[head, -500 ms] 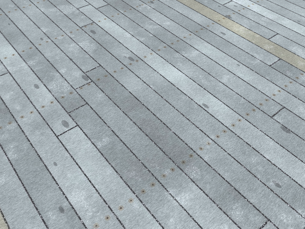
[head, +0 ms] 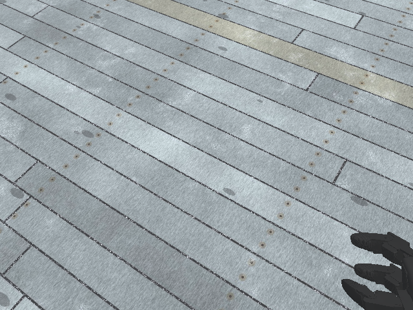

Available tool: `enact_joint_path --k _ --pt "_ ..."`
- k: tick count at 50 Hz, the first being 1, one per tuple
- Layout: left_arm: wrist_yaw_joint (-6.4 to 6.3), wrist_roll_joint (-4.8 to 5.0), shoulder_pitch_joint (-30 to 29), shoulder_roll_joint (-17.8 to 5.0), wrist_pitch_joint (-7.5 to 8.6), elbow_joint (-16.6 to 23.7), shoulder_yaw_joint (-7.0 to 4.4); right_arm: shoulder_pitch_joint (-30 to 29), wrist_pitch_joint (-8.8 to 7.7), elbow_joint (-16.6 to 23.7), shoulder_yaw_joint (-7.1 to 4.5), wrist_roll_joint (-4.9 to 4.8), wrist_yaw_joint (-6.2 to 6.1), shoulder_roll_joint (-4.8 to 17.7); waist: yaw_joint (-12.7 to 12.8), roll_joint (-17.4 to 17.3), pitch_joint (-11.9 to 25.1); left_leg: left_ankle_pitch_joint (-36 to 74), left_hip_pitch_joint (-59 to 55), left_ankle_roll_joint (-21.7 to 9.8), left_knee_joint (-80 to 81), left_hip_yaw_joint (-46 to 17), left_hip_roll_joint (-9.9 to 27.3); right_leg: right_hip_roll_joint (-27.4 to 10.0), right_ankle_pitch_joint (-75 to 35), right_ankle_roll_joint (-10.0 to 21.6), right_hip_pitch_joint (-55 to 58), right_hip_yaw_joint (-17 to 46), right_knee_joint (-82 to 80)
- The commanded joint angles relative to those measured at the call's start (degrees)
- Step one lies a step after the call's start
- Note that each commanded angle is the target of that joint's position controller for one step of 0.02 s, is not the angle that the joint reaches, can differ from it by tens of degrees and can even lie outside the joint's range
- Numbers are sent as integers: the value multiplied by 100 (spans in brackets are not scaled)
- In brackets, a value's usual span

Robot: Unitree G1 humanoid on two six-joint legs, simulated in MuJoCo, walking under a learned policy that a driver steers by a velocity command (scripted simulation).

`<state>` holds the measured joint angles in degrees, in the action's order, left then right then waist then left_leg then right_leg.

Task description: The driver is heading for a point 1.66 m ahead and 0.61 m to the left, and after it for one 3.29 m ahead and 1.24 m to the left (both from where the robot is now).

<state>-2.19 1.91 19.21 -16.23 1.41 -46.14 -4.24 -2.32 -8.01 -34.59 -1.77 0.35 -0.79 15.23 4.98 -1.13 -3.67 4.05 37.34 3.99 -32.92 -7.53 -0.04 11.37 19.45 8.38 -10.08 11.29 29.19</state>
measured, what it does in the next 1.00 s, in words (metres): walks ahead, turning left: left foot, then right foot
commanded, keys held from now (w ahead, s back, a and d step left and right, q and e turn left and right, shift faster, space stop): q+shift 0.74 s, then shift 0.08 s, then w+shift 0.02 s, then w+e+shift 0.16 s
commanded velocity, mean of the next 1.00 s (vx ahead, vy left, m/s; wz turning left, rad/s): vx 0.12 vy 0.00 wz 0.53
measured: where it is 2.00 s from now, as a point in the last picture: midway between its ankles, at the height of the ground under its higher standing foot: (171, 181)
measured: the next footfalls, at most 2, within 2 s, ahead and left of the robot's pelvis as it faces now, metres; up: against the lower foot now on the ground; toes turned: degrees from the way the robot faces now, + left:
left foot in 0.06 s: +0.26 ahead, +0.13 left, +0.00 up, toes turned -5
right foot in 0.40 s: +0.27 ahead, -0.08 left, +0.00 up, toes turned +24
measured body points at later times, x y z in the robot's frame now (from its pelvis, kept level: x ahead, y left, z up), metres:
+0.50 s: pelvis +0.16 +0.00 +0.01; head +0.19 +0.00 +0.45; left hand +0.26 +0.30 -0.08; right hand +0.35 -0.26 -0.10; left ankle +0.19 +0.13 -0.69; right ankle +0.24 -0.10 -0.73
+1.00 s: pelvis +0.18 +0.07 +0.01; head +0.17 +0.10 +0.46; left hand +0.08 +0.37 -0.11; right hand +0.45 -0.05 -0.07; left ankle +0.10 +0.14 -0.73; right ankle +0.27 -0.05 -0.65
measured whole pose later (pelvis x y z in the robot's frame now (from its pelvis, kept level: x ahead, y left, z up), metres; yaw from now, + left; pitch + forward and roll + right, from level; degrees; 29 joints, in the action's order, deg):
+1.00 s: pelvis +0.18 +0.07 +0.01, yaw +38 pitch +3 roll -1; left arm 1.3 1.8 14.6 -18.9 1.7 -44.2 -5.6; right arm 15.8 -1.6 -35.9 -2.6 -0.1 0.3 15.1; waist 1.3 1.7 2.3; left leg -16.7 14.3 -0.9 -28.0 2.0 0.9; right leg -4.7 18.6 0.7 -34.0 -1.7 64.4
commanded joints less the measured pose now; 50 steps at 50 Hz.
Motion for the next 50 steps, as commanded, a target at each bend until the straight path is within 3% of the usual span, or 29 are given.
enact_joint_path --k 1,2,3,4,5,6,8,9,10,12,14,16,19,20,21,22,23,24,26,32,36,41,42,43,44,45,46,48,50 --pt "-173 -79 421 -365 -2 190 -88 618 3 121 -123 56 82 346 -201 822 1045 1414 -2334 -134 684 1009 -696 -704 -3997 -479 -504 258 483" --pt "-183 -143 187 -293 18 267 -66 1032 -51 -15 -163 128 105 407 -521 891 1139 1805 -2671 -304 1054 1057 -636 -704 -4209 -632 -294 138 1086" --pt "-153 -272 -183 -214 47 421 -18 1953 -108 -284 -205 168 111 542 -999 877 1539 2576 -3545 -677 1088 581 -115 -653 -3688 -825 -472 -106 2351" --pt "-67 -341 555 -39 61 464 46 2475 -71 -410 -210 319 102 821 -859 -940 2437 5495 -5494 -2449 261 -1982 1947 -168 754 -1422 -2014 -336 4996" --pt "141 -253 1505 -335 121 375 72 2346 -15 -481 -238 193 158 860 -486 -1122 3341 4456 -6082 -3123 399 -3698 2675 -502 1965 -1396 -2612 154 5672" --pt "209 -117 597 -794 91 507 -6 1846 85 -150 -325 70 116 892 -796 -634 2691 2804 -5665 -2814 575 -3455 2219 -740 1620 -1380 -3220 87 6136" --pt "127 -351 -1028 -697 -4 1064 30 1528 306 41 -326 16 -8 1000 -918 503 1489 997 -3710 -2294 1182 -2820 1508 -701 937 -1225 -3387 -299 5730" --pt "101 -356 -921 -567 -63 1165 56 1372 383 73 -367 -8 -49 1166 -574 404 1187 464 -2908 -2280 1345 -2824 1314 -760 837 -1197 -3078 -198 5353" --pt "92 -341 -786 -467 -98 1150 81 1231 459 116 -344 -37 -47 1051 -375 291 912 205 -2260 -2058 1490 -2439 941 -813 831 -1152 -2701 -241 4624" --pt "28 -226 -701 -178 -63 1068 141 1080 611 175 -348 -93 -28 894 -228 -37 875 606 -1609 -1671 1543 -1639 282 -658 794 -1158 -1877 -662 2688" --pt "21 -174 -847 -115 -30 1046 146 1344 756 115 -454 -132 -79 1066 -293 -425 1375 875 -1686 -1613 1478 -1724 253 -461 238 -1241 -1168 -681 1824" --pt "38 -102 -902 -265 -67 1012 98 1431 848 149 -540 -160 -115 1138 -300 -760 1549 -147 -1924 -1470 1514 -2045 334 -436 -176 -1233 -950 -509 1215" --pt "76 -82 -1009 -426 -78 988 -8 1436 974 246 -594 -210 -183 1045 -278 -985 1219 -2183 -1606 -1090 1546 -2420 170 -550 -800 -1046 -321 -416 -141" --pt "81 -98 -916 -559 -70 953 -81 1548 995 244 -579 -211 -189 944 -254 -925 1141 -2851 -1199 -894 1337 -2319 -40 -857 -962 -873 227 -356 -638" --pt "45 -213 -779 -862 -86 1004 -164 1831 1022 220 -511 -199 -181 675 -324 -278 1337 -3947 -517 -636 281 -1818 -429 -2006 -561 -393 955 493 -993" --pt "68 -523 -976 -1163 -111 1022 -223 1861 956 430 -496 -278 -162 497 -545 1639 1345 -4013 265 -423 -1408 -501 -1075 -3331 -424 418 729 2125 -1487" --pt "55 -589 -1418 -792 -46 1204 -153 1948 887 336 -641 -175 -134 1093 -693 1402 1045 -3514 483 -208 -2523 -437 -483 -3455 -593 574 271 2087 -1605" --pt "9 -490 -1811 -490 -24 1306 -82 2080 926 182 -714 -170 -127 1293 -826 1054 843 -3108 355 -146 -2982 -230 -344 -3094 -705 359 -49 1349 -1455" --pt "-45 -280 -2075 -329 -15 1360 -22 2402 1061 -42 -669 -80 -153 1078 -880 639 670 -2579 310 17 -3949 9 -227 -2581 -1259 154 -268 424 -1287" --pt "-120 -319 -1224 -658 -134 1061 -119 1406 1041 516 -417 -163 -2 651 -307 786 641 -2116 665 383 -3089 575 450 -2650 -2389 478 615 -542 -1182" --pt "-10 -280 -1265 -1032 -164 1006 -284 1278 1043 634 -369 -153 154 615 -306 983 806 -2209 -299 175 -1948 911 507 -2884 -2785 421 462 -1052 -1071" --pt "140 44 -1232 -1084 -55 827 -343 1509 1145 552 -461 -144 200 677 -591 1063 936 -1774 -1771 -405 237 1215 61 -2908 -2931 -7 355 -1370 -276" --pt "170 65 -989 -925 -36 699 -308 1829 1155 373 -524 -151 156 779 -666 813 1129 -1453 -2696 -611 731 1251 -147 -2757 -1891 -295 -150 -1601 96" --pt "237 -83 -885 -503 -10 691 -154 2365 1113 224 -620 -208 97 1033 -808 -63 1374 -1512 -4169 -931 903 285 458 -2352 -38 -653 -1495 -1981 1158" --pt "356 -317 -1142 -113 78 1104 56 2736 1016 244 -670 -217 60 1647 -903 -1849 1484 -2835 -5121 -1909 1262 -2175 2139 -1559 2102 -1032 -3676 -2126 2939" --pt "376 -58 -1635 -588 188 1092 -124 3065 850 182 -614 -63 91 1424 -1443 -1144 1445 -4868 -4679 -2331 2053 -2894 2432 -1599 1679 -922 -4376 -1198 3719" --pt "389 136 -1894 -866 215 1176 -208 2844 700 95 -563 -39 112 1379 -1325 -1071 882 -5278 -4360 -2068 2225 -2571 2280 -1771 1115 -707 -4648 -1058 3913" --pt "368 -9 -1487 -831 213 907 -220 2080 529 122 -400 -53 73 989 -873 -963 455 -4531 -3754 -1630 2243 -1605 1897 -1955 -36 -657 -4551 -876 3761" --pt "362 -10 -1095 -777 179 712 -245 1859 387 114 -345 23 47 867 -662 -905 262 -3938 -3300 -1357 2517 -816 1661 -1803 -927 -762 -4237 -693 3820"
